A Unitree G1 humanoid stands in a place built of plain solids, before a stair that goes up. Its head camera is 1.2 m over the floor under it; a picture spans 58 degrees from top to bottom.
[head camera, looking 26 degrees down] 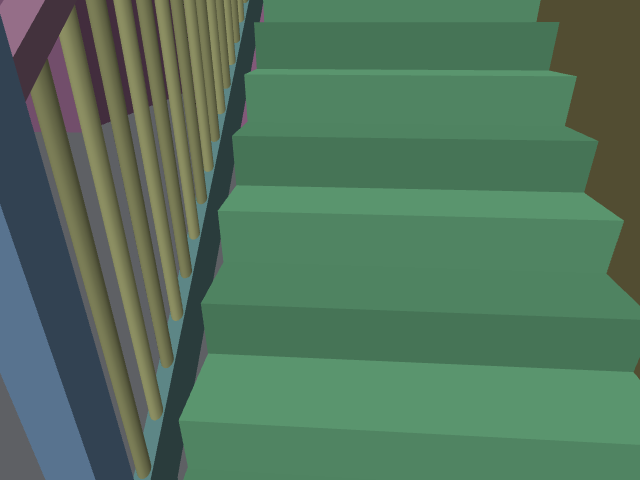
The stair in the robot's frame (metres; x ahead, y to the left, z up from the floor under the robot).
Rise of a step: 0.17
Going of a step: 0.24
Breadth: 1.20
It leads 4 degrees to the right of straight ahead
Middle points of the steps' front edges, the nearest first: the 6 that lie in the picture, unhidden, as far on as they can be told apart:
0.71 -0.25 0.35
0.95 -0.27 0.53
1.19 -0.28 0.70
1.43 -0.30 0.88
1.67 -0.32 1.05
1.91 -0.33 1.23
